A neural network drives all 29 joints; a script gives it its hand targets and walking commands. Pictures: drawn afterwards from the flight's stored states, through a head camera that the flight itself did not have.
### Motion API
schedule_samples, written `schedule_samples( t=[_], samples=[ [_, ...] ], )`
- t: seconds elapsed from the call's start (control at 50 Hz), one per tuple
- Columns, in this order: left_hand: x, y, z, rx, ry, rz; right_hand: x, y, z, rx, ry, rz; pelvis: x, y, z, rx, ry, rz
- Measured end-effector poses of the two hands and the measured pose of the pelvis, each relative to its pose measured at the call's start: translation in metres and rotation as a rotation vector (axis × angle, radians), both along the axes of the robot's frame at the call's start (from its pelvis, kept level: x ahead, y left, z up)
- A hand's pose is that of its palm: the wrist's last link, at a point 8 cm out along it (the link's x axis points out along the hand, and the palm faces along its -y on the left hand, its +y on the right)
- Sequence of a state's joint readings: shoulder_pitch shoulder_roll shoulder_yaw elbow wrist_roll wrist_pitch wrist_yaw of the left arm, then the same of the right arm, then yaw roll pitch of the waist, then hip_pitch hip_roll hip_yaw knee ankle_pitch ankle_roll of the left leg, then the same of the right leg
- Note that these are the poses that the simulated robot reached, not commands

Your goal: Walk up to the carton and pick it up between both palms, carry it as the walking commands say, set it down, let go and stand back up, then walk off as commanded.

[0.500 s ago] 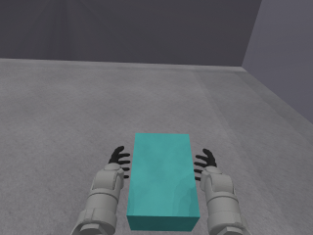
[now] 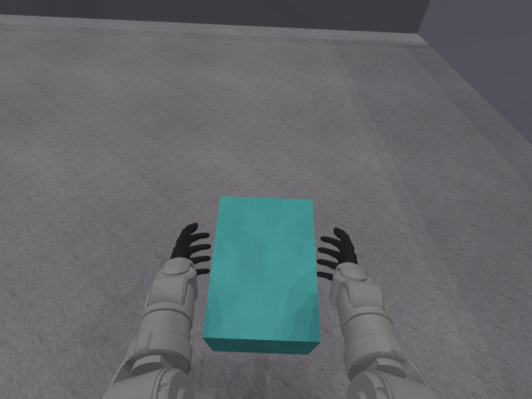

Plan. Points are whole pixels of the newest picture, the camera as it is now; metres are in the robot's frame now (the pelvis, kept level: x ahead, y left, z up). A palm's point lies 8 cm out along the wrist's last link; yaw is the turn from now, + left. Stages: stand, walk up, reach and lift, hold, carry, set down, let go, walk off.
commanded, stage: set down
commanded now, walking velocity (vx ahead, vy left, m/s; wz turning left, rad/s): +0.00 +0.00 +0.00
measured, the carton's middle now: (263, 274) +0.37 +0.00 -0.08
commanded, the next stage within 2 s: none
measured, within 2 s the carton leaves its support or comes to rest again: neither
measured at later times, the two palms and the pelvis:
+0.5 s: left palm (189, 279) +0.37 +0.15 -0.11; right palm (318, 285) +0.37 -0.11 -0.11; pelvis +0.02 +0.01 -0.02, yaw +2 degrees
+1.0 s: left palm (188, 306) +0.35 +0.16 -0.20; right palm (309, 302) +0.37 -0.10 -0.19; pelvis -0.01 +0.00 -0.07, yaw +1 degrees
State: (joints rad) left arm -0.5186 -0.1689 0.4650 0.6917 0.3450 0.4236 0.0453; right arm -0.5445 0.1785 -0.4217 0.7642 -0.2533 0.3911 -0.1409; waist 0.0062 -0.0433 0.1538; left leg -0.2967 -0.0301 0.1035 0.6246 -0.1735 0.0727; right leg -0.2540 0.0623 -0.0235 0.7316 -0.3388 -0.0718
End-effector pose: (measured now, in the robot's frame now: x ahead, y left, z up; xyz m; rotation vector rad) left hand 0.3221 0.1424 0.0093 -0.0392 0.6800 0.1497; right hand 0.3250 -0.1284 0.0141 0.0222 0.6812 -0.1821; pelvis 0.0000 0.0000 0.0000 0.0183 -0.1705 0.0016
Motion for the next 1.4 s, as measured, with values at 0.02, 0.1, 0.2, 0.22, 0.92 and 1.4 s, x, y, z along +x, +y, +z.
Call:
schedule_samples(
  t=[0.02, 0.1, 0.2, 0.22, 0.92, 1.4],
  samples=[
    [0.002, 0.002, -0.004, 0.004, 0.000, 0.002, 0.002, 0.002, -0.004, -0.008, 0.001, 0.009, 0.001, 0.001, 0.000, -0.001, 0.008, 0.000],
    [0.013, 0.008, -0.018, 0.020, 0.002, 0.015, 0.012, 0.009, -0.021, -0.019, 0.010, 0.026, 0.005, 0.004, -0.002, 0.001, 0.052, 0.005],
    [0.026, 0.017, -0.041, 0.059, -0.008, 0.043, 0.028, 0.020, -0.046, -0.037, 0.004, 0.062, 0.012, 0.007, -0.004, 0.005, 0.150, 0.015],
    [0.029, 0.018, -0.046, 0.063, -0.010, 0.047, 0.030, 0.021, -0.051, -0.040, 0.004, 0.066, 0.013, 0.007, -0.004, 0.004, 0.173, 0.016],
    [0.023, 0.017, -0.187, 0.102, 0.002, 0.031, 0.039, 0.021, -0.184, -0.143, 0.001, 0.142, -0.011, 0.003, -0.058, -0.013, 0.491, 0.018],
    [0.082, 0.015, -0.265, 0.107, -0.002, 0.040, 0.092, 0.022, -0.265, -0.117, -0.019, 0.082, -0.011, 0.006, -0.129, -0.018, 0.658, 0.019]
  ],
)
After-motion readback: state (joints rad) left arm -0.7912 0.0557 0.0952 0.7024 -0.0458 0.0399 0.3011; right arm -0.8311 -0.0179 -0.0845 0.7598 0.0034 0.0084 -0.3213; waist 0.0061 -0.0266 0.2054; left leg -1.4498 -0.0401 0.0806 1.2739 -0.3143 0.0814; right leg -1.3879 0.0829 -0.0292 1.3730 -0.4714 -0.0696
